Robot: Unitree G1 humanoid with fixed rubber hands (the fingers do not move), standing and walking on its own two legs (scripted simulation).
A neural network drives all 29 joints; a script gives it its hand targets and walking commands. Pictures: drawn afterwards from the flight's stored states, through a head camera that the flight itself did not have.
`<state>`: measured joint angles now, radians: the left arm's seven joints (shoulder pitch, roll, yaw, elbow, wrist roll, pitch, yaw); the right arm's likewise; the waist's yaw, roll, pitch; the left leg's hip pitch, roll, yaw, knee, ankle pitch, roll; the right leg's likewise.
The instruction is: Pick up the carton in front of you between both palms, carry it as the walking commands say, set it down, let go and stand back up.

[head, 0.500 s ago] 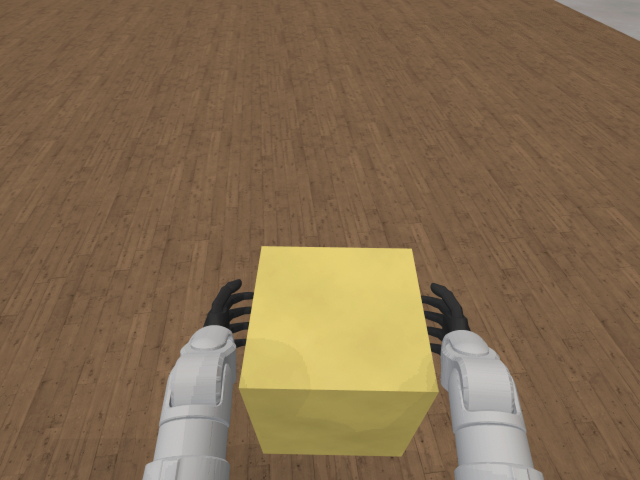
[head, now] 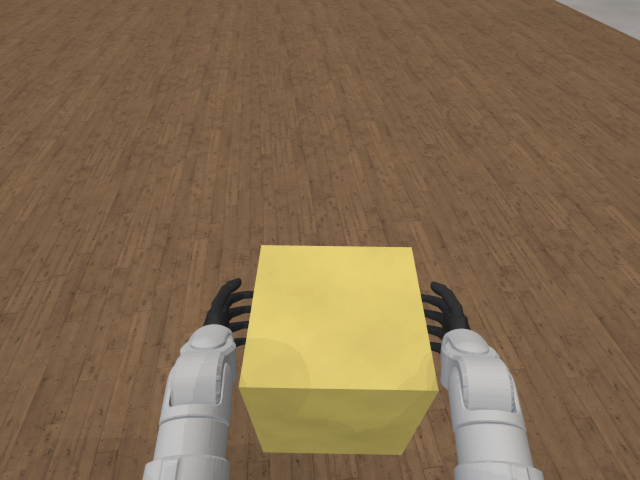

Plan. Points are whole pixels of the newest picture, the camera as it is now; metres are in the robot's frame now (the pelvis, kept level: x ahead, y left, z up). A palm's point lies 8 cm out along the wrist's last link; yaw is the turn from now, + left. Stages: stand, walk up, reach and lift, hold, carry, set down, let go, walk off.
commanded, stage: carry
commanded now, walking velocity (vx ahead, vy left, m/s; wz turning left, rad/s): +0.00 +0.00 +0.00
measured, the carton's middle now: (334, 354) +0.31 +0.00 -0.04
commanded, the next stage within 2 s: hold in 0.06 s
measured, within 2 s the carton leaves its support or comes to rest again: neither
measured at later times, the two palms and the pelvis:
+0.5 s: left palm (222, 353) +0.26 +0.14 +0.05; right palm (471, 368) +0.25 -0.16 +0.05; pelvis -0.04 +0.00 +0.00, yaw -3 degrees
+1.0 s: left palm (241, 369) +0.33 +0.15 -0.13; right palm (423, 372) +0.33 -0.15 -0.13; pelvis -0.07 +0.00 -0.06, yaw -4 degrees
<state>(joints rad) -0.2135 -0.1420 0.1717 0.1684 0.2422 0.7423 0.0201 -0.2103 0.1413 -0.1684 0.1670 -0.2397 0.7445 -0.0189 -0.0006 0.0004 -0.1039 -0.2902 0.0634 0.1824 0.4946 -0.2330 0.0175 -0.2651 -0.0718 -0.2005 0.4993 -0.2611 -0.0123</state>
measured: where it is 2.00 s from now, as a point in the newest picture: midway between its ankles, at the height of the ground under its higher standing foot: outside the picture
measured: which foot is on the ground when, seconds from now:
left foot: down 0.00-1.00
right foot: down 0.00-1.00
